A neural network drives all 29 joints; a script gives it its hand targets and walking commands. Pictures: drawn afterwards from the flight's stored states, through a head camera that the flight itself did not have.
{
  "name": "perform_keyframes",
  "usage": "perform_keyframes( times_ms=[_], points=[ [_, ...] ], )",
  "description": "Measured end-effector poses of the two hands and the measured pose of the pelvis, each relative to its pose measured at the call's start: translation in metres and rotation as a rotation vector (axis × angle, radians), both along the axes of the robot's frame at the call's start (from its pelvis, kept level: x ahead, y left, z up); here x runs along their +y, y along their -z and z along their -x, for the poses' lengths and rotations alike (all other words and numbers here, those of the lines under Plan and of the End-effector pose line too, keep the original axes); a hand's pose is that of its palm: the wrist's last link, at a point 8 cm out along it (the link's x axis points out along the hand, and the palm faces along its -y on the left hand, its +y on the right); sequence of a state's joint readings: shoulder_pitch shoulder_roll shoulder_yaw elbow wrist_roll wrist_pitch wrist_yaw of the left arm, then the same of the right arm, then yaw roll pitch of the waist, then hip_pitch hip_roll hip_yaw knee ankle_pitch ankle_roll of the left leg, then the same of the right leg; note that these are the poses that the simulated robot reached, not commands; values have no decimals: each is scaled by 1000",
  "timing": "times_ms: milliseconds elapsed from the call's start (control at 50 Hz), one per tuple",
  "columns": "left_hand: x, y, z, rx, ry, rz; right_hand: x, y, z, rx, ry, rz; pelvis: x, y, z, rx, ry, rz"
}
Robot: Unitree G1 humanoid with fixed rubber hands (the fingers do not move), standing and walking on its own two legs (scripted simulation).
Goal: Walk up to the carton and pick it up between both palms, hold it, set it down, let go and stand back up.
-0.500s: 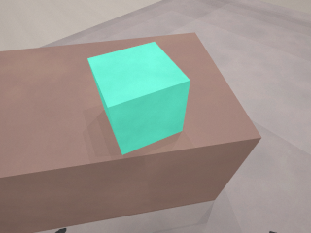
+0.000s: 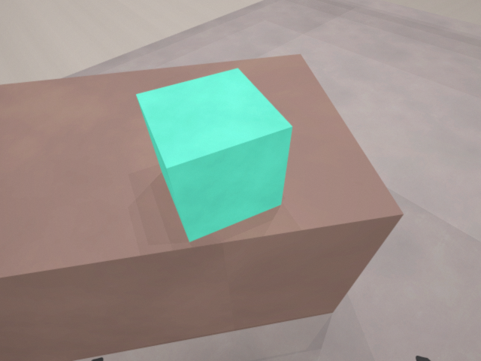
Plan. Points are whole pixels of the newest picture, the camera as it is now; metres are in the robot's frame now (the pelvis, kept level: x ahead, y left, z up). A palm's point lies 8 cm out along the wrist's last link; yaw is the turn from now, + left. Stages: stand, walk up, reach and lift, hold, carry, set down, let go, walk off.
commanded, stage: stand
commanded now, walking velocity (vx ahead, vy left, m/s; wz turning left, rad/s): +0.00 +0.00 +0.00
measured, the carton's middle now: (214, 153) +0.51 +0.08 +0.04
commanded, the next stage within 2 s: none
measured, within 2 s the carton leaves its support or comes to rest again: neither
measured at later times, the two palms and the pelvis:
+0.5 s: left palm out of the picture +0.09 +0.31 -0.11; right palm out of the picture +0.07 -0.30 -0.11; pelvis +0.00 +0.00 +0.00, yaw -1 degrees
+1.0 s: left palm out of the picture +0.08 +0.31 -0.11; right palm out of the picture +0.08 -0.29 -0.12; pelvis +0.00 +0.00 +0.00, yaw +0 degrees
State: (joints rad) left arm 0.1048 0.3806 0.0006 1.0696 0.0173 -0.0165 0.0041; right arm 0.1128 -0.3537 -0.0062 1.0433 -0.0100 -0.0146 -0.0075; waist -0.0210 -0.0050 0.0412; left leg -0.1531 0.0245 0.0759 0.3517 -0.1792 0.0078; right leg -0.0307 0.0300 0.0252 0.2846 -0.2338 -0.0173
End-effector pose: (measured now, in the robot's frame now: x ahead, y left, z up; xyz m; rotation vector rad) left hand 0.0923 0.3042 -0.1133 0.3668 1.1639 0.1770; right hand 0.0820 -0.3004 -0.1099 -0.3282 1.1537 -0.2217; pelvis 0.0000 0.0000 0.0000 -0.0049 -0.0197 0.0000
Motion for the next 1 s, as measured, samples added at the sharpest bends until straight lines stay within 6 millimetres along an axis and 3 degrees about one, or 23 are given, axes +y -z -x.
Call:
perform_keyframes(
  times_ms=[520, 1000],
  points=[
    [6, -2, 3, 8, 1, -14, -4, 0, 8, 21, 15, 9, 2, 0, -1, 1, 13, -3],
    [5, -1, 13, 14, -17, -5, 7, 5, 6, 28, 0, -16, 4, -1, 3, 0, -4, -3]
  ],
)
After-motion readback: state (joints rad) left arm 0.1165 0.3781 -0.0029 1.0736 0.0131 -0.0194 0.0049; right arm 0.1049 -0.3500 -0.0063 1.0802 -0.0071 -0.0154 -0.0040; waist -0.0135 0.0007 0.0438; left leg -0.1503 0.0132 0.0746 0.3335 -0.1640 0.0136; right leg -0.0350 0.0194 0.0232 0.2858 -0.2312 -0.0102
